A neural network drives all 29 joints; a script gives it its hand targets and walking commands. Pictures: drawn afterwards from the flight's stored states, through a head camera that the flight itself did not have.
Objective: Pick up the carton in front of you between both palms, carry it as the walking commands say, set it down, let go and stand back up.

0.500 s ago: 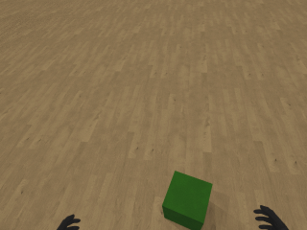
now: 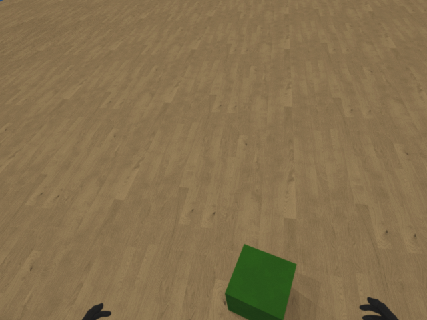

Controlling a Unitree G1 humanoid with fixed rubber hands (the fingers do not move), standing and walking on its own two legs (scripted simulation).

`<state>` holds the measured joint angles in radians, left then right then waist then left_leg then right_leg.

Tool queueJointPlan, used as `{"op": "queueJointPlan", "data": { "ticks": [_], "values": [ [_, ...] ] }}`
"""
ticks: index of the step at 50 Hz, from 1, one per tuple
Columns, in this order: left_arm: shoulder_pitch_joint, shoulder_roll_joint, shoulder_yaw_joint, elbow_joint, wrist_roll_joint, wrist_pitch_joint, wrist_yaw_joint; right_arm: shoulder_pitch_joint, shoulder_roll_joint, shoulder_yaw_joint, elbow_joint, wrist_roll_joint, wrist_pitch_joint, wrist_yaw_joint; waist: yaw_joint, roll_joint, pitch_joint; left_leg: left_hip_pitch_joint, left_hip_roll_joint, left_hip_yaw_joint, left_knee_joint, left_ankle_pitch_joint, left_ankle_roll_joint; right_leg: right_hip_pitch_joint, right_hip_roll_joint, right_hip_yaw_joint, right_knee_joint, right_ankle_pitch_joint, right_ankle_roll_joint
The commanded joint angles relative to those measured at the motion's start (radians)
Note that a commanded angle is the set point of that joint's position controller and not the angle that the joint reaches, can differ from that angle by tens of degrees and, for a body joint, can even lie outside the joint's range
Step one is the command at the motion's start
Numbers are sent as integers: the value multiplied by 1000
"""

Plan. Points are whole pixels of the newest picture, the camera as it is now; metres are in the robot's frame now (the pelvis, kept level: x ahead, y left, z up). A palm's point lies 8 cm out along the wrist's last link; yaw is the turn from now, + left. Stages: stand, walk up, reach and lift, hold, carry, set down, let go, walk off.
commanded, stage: stand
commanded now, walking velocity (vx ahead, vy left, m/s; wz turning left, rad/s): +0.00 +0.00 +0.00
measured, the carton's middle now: (260, 288) +0.37 -0.09 -0.65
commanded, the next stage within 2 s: none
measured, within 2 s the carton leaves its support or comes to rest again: neither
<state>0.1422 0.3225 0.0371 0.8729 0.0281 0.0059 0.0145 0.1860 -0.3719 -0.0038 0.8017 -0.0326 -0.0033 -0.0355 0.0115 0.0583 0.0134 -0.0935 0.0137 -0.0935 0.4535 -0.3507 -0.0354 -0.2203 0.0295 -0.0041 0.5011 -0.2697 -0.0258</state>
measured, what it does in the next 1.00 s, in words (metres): stands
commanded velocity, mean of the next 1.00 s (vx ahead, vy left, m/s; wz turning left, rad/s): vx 0.00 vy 0.00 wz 0.00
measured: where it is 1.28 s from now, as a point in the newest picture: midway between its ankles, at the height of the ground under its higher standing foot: outside the picture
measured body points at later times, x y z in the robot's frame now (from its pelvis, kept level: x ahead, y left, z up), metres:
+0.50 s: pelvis -0.02 +0.00 +0.01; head -0.02 -0.01 +0.45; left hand +0.09 +0.31 -0.10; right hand +0.08 -0.30 -0.12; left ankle -0.07 +0.15 -0.74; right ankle +0.00 -0.10 -0.74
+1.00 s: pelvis -0.03 +0.01 +0.01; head -0.02 -0.01 +0.46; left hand +0.08 +0.32 -0.10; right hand +0.06 -0.31 -0.12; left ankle -0.07 +0.15 -0.74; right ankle +0.00 -0.10 -0.74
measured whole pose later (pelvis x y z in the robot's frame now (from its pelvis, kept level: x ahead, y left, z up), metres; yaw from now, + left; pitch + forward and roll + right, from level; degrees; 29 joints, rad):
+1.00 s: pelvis -0.03 +0.01 +0.01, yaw -1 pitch -2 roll +0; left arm 0.10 0.37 0.01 1.04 0.02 0.00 0.00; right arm 0.17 -0.40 0.00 0.98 -0.02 -0.01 -0.02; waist 0.00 0.04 0.03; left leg -0.06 0.01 -0.07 0.37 -0.27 -0.03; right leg -0.19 0.02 0.02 0.41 -0.18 -0.01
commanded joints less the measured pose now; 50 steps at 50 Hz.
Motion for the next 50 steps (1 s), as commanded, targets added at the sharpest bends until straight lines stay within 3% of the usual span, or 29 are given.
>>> {"op": "queueJointPlan", "data": {
  "ticks": [1, 21, 50],
  "values": [
    [-28, 174, 38, -33, -1, -12, 2, -11, -139, -30, -36, 0, -14, -3, -1, -48, -57, -54, 60, -23, -53, 325, 30, 101, -109, 101, -73, 323, -12],
    [-57, 201, 25, 65, -6, -14, -5, -18, -165, -26, 69, 3, -22, 6, -3, -51, -9, -70, 73, -34, -127, 211, 40, 101, -118, 126, -135, 192, -13],
    [-79, 227, 8, 128, -13, -17, -6, -35, -185, -29, 143, 12, -17, 14, -8, -57, -12, -45, 81, -30, -150, 216, 42, 102, -128, 143, -151, 219, -11]
  ]
}}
